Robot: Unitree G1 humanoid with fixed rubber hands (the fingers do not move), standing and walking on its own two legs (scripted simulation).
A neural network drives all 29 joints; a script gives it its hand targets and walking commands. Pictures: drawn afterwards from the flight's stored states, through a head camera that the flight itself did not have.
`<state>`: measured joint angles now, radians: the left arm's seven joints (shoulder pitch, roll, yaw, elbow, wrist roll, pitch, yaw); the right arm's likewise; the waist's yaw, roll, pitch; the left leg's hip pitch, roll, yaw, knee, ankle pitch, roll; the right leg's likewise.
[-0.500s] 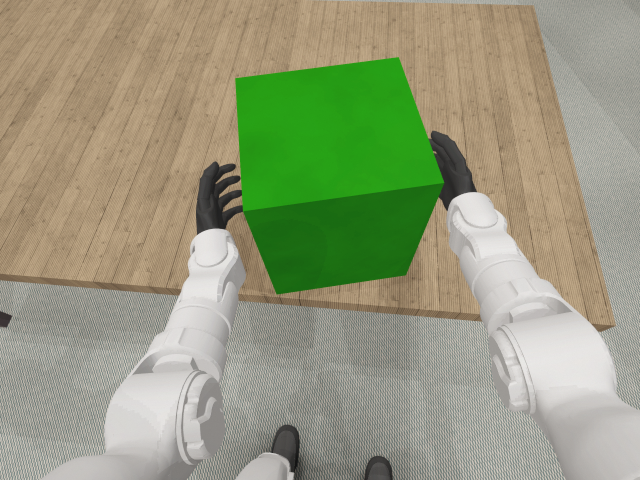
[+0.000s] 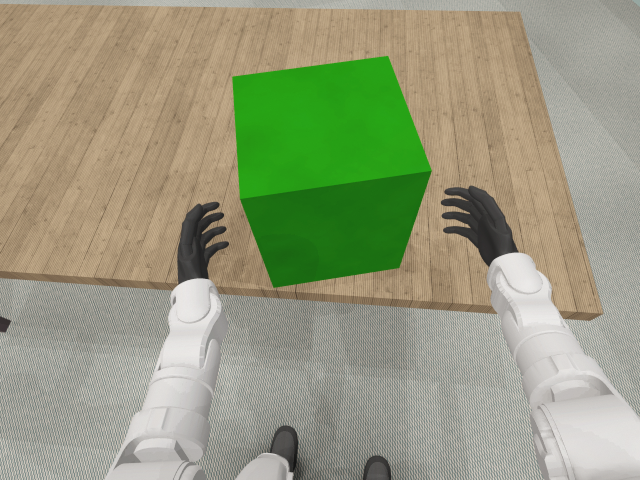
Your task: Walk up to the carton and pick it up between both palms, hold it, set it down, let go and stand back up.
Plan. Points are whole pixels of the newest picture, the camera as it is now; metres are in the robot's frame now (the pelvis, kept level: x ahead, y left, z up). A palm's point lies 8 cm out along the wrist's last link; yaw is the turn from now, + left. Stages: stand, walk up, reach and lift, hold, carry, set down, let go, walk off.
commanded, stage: set down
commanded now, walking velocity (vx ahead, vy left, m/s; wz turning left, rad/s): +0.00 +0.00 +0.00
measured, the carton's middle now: (325, 183) +0.50 +0.09 +0.00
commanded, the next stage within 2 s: none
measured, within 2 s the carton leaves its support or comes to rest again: neither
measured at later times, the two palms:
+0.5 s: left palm (196, 275) +0.32 +0.22 +0.02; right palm (499, 266) +0.41 -0.15 +0.00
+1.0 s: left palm (193, 313) +0.27 +0.21 +0.02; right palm (539, 330) +0.33 -0.20 -0.02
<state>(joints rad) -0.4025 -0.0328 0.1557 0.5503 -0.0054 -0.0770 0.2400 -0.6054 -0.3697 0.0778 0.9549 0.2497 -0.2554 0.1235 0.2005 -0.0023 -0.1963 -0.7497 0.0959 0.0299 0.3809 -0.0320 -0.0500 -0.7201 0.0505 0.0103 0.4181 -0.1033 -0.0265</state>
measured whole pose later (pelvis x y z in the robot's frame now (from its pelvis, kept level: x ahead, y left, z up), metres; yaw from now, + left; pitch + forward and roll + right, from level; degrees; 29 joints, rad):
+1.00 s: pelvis -0.01 +0.00 +0.00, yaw +0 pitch +18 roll -1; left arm -0.11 -0.03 0.07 0.25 -0.04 0.03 0.28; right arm -0.26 -0.40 0.04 0.81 0.25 -0.36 0.26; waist 0.14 0.00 -0.16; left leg -0.66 0.10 0.03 0.38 -0.04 -0.05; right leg -0.63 0.05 0.01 0.42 -0.11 -0.03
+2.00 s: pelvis +0.02 -0.01 +0.01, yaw +0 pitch +12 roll +0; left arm 0.12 -0.03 0.04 0.22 -0.02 0.02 0.19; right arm 0.09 -0.40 0.04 0.66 0.27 -0.36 0.21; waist 0.11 -0.02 -0.09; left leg -0.51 0.10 0.03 0.38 -0.09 -0.05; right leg -0.48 0.05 0.01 0.42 -0.16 -0.03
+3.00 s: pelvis +0.03 +0.00 +0.01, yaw +1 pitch +10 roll +0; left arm 0.18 0.09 0.04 0.27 -0.02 0.06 0.05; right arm 0.14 -0.32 0.06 0.69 0.27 -0.31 0.08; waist 0.11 -0.05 -0.04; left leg -0.44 0.08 0.03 0.38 -0.11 -0.05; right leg -0.41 0.03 0.01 0.42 -0.19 -0.02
